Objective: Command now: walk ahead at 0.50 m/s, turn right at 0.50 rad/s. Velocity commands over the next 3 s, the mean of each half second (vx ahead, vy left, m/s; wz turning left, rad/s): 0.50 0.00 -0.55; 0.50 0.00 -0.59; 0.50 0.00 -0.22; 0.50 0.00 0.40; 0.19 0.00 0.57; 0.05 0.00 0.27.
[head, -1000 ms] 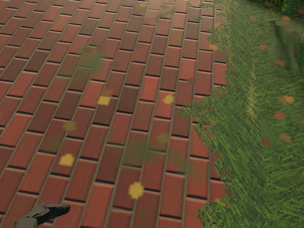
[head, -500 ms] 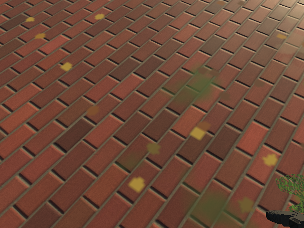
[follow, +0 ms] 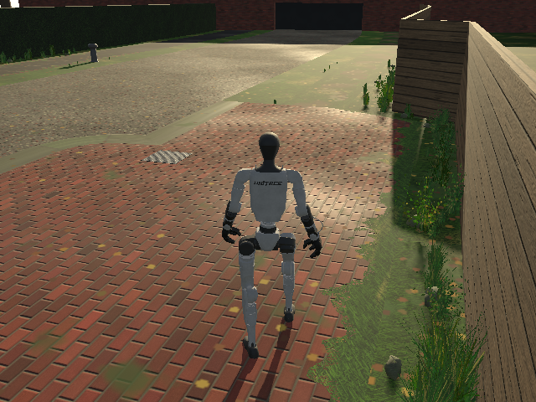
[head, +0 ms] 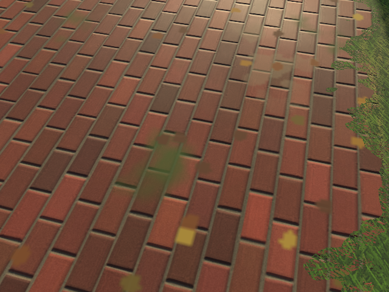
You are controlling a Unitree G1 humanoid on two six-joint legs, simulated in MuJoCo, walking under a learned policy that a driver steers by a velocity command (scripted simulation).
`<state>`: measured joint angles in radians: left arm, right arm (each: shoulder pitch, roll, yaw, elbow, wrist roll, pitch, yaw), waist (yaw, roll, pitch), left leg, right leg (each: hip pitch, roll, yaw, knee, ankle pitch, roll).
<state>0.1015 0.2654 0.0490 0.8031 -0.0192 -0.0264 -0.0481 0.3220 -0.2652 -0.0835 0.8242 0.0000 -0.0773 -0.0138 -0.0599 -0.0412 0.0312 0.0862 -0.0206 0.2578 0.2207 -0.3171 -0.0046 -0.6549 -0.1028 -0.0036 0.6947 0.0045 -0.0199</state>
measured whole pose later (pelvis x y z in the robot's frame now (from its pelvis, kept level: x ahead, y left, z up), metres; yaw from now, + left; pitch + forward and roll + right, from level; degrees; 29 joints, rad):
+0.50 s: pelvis +0.29 -0.04 +0.01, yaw -18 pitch +2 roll +0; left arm 0.34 0.29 0.07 0.76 -0.03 -0.04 0.01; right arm 0.02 -0.28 -0.05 0.70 0.00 -0.10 0.01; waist 0.08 0.04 0.03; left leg -0.59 0.04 -0.10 0.53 0.03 -0.06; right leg -0.11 0.11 0.17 0.39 -0.31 -0.07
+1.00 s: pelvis +0.55 -0.12 +0.00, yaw -36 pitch +2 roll +2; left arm 0.11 0.29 0.06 0.62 -0.02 -0.02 -0.04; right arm 0.32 -0.30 -0.07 0.85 0.01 -0.08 0.00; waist -0.09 -0.04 0.04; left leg 0.05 0.00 0.20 0.24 -0.31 -0.01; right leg -0.67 -0.09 0.01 0.71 -0.02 -0.02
